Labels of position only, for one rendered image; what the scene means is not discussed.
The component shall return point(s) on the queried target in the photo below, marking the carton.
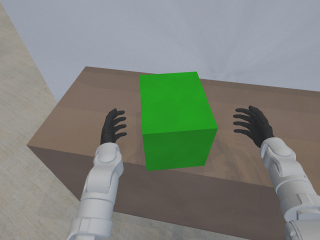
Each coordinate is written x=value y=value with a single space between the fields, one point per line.
x=178 y=126

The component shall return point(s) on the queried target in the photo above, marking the pedestal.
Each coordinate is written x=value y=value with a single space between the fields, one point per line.
x=232 y=194

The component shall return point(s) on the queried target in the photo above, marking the right robot forearm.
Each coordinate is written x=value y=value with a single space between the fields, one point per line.
x=298 y=198

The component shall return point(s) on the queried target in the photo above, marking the robot left hand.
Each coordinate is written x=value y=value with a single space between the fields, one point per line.
x=108 y=131

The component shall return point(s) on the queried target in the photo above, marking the left robot forearm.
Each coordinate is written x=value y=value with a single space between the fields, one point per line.
x=94 y=215

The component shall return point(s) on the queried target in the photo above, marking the right robot upper arm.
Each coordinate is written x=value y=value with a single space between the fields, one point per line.
x=303 y=229

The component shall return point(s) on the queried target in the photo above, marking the robot right hand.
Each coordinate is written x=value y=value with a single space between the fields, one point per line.
x=258 y=125

